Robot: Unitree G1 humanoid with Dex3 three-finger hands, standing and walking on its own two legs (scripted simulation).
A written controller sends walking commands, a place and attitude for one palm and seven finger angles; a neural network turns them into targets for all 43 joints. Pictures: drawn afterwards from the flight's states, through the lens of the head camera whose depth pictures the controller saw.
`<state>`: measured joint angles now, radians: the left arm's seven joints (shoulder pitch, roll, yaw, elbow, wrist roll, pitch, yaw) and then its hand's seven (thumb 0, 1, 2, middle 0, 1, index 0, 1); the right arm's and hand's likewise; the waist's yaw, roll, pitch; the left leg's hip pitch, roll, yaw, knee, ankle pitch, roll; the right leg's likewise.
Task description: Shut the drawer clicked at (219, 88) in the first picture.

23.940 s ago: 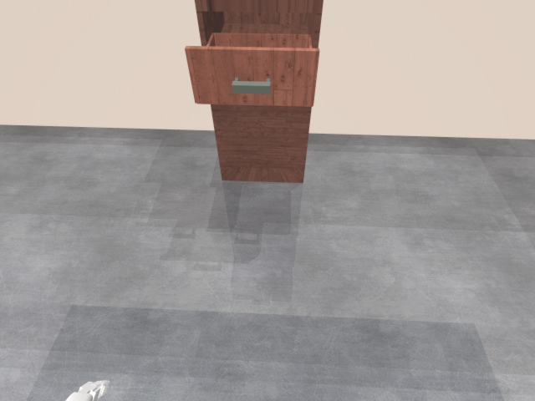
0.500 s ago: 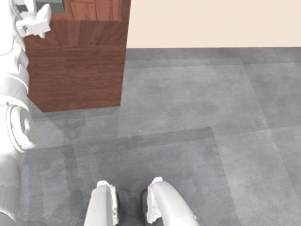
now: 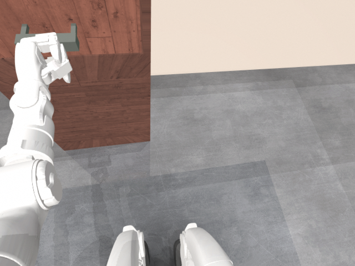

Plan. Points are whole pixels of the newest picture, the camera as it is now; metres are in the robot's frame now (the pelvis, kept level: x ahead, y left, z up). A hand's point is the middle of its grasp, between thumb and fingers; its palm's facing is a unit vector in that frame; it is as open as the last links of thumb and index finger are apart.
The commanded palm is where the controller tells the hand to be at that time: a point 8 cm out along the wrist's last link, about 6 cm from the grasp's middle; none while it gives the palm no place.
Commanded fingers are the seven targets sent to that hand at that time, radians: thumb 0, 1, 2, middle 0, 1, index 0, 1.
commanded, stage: draw the hand back to the body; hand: left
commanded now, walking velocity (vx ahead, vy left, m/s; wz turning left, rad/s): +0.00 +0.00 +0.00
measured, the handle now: (49, 35) +0.61 +0.23 +0.07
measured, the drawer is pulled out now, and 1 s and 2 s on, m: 0.00 0.00 0.00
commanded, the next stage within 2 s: step back with the hand held close in 1.42 s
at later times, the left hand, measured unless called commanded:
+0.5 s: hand (26, 95) +0.41 +0.21 +0.14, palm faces +0.08 -1.00 -0.05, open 3.3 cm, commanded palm +0.37 +0.25 +0.15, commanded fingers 0.00 0.90 0.90 -1.40 -1.60 -1.40 -1.60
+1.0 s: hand out of the picture +0.27 +0.24 +0.21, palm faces +0.33 -0.90 -0.30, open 3.3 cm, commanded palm +0.22 +0.28 +0.23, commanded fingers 0.00 0.90 0.90 -1.40 -1.60 -1.40 -1.60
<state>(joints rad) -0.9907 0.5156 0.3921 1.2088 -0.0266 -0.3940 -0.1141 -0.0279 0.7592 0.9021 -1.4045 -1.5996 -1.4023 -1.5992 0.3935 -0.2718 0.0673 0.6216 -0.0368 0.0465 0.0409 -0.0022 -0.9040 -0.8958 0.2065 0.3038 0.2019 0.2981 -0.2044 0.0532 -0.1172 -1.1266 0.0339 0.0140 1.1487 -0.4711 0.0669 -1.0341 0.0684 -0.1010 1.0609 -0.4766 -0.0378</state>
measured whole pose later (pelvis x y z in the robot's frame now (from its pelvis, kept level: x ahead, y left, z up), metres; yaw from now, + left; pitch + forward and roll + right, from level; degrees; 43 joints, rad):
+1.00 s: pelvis +0.04 +0.00 +0.09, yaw +2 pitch -2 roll -1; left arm 0.26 0.32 0.17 -0.18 -0.09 -0.06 0.09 0.02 0.90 0.90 -1.41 -1.60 -1.40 -1.60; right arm 0.18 -0.23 0.06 0.58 0.03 0.00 -0.06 0.01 -0.90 -0.90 0.21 0.30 0.20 0.30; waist 0.04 0.06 -0.01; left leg -0.17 -0.04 0.06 0.47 -0.27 0.07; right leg -0.11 0.02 -0.03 0.43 -0.29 -0.02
